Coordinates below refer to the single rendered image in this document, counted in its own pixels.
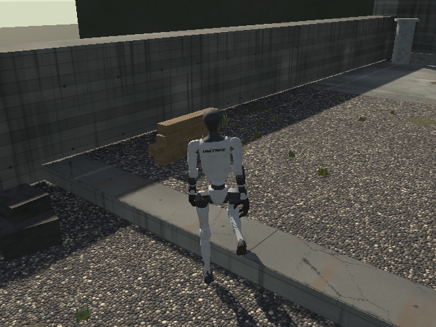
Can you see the robot right thigh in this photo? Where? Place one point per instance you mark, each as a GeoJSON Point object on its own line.
{"type": "Point", "coordinates": [232, 198]}

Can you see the robot left upper arm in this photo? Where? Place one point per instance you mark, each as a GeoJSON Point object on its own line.
{"type": "Point", "coordinates": [193, 146]}

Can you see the robot right upper arm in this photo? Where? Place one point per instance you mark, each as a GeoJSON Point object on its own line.
{"type": "Point", "coordinates": [237, 155]}

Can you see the robot right hand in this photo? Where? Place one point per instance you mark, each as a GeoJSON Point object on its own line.
{"type": "Point", "coordinates": [245, 207]}

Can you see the left robot forearm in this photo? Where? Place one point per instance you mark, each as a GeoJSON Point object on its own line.
{"type": "Point", "coordinates": [192, 183]}

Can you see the robot head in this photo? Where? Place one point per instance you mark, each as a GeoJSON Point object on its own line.
{"type": "Point", "coordinates": [211, 118]}

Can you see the robot left hand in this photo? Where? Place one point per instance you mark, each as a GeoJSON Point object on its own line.
{"type": "Point", "coordinates": [191, 199]}

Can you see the right robot forearm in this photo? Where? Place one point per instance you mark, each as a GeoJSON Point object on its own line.
{"type": "Point", "coordinates": [241, 184]}

